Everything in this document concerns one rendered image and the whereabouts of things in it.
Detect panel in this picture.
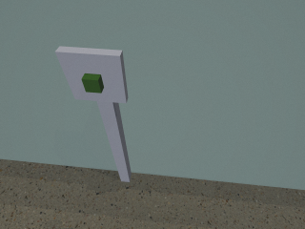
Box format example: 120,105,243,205
55,46,132,182

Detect button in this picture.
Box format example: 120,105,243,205
81,73,104,94

